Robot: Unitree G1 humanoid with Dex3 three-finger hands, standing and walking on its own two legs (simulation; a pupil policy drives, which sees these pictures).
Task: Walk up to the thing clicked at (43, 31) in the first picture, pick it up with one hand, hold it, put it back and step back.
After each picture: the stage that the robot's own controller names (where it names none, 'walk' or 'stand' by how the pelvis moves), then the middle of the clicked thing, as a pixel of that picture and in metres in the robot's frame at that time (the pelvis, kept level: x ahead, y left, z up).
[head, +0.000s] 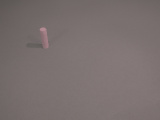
stand; (44, 38) +1.40 +0.40 -0.66
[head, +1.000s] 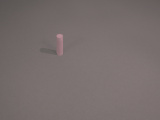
walk; (59, 45) +1.30 +0.18 -0.63
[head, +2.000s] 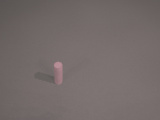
walk; (58, 73) +0.83 +0.15 -0.64
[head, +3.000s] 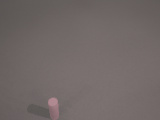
walk; (53, 109) +0.53 +0.15 -0.64
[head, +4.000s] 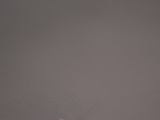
stand; out of the picture +0.40 +0.13 -0.64
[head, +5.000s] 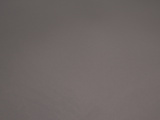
stand; out of the picture +0.37 +0.13 -0.65
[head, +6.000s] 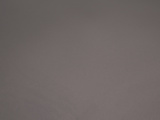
stand; out of the picture +0.37 +0.14 -0.66
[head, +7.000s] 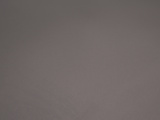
stand; out of the picture +0.38 +0.14 -0.66
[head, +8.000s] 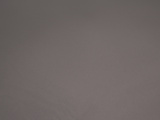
stand; out of the picture +0.37 +0.15 -0.66
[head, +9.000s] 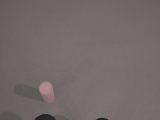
go down; (47, 93) +0.40 +0.15 -0.48
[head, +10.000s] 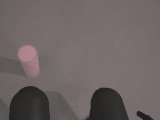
go down; (30, 63) +0.45 +0.19 -0.27
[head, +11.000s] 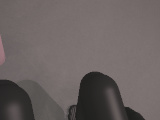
close in; out of the picture +0.43 +0.23 -0.18
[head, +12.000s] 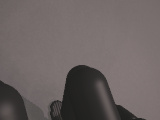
close; out of the picture +0.42 +0.25 -0.16
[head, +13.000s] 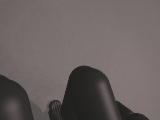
lift; out of the picture +0.39 +0.24 -0.16
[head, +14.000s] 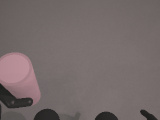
lift; (24, 85) +0.31 +0.17 +0.03
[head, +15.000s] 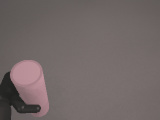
hold; (34, 93) +0.29 +0.15 +0.05
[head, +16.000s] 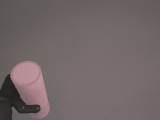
hold; (34, 94) +0.30 +0.15 +0.04
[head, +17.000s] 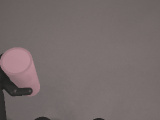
crouch; (25, 77) +0.36 +0.16 -0.02
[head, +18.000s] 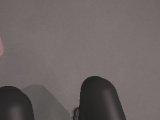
lower; out of the picture +0.47 +0.22 -0.07
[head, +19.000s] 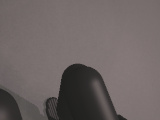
lower; out of the picture +0.44 +0.26 -0.17
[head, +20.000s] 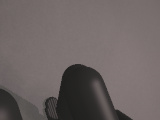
lower; out of the picture +0.44 +0.26 -0.17
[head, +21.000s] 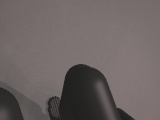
lower; out of the picture +0.43 +0.26 -0.17
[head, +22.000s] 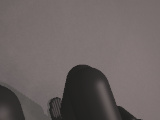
lower; out of the picture +0.42 +0.26 -0.17
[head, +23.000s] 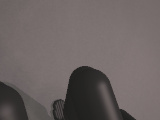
open; out of the picture +0.43 +0.24 -0.17
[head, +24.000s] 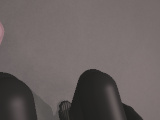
stand; out of the picture +0.42 +0.23 -0.18
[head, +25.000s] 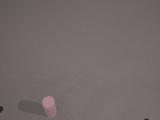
stand; (50, 107) +0.39 +0.14 -0.51
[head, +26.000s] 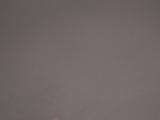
stand; out of the picture +0.38 +0.13 -0.60
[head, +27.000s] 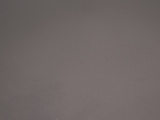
stand; out of the picture +0.38 +0.13 -0.60
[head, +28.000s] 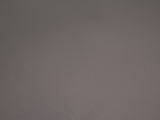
stand; out of the picture +0.41 +0.11 -0.65
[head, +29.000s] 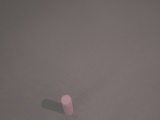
walk; (67, 105) +0.46 +0.12 -0.63
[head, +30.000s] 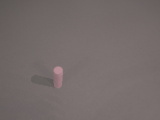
walk; (58, 78) +0.67 +0.11 -0.65
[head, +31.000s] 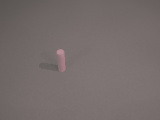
stand; (61, 61) +0.96 +0.21 -0.63
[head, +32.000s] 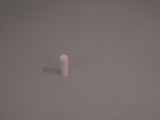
stand; (64, 66) +0.97 +0.14 -0.65
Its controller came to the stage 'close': yes
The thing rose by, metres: 0.67
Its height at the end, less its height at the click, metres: +0.00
